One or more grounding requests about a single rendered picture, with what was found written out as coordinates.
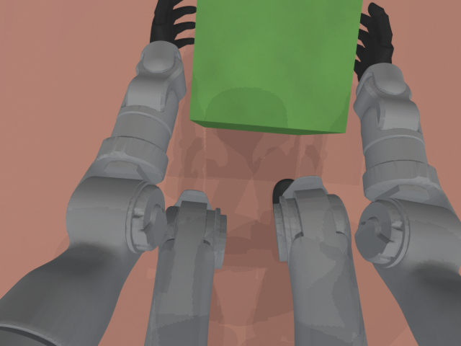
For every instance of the robot right upper arm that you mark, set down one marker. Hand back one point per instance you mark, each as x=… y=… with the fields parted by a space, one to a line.
x=416 y=250

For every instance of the left robot hand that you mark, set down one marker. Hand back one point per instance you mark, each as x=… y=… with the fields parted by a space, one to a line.
x=163 y=27

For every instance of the right robot hand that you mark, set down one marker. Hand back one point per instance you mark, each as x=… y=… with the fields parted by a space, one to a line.
x=377 y=41

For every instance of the robot left shin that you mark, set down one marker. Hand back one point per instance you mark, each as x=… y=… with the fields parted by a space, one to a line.
x=172 y=212

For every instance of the left robot forearm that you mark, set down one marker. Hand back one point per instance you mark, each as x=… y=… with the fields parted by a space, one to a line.
x=145 y=123

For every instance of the robot right foot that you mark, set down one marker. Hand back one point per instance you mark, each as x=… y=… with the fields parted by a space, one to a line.
x=279 y=189

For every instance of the right robot forearm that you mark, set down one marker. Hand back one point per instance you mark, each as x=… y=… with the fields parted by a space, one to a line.
x=392 y=140

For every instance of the robot left upper arm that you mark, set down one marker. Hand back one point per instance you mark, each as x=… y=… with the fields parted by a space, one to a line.
x=70 y=300

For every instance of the carton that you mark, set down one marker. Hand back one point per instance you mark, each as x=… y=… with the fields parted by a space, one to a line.
x=274 y=66

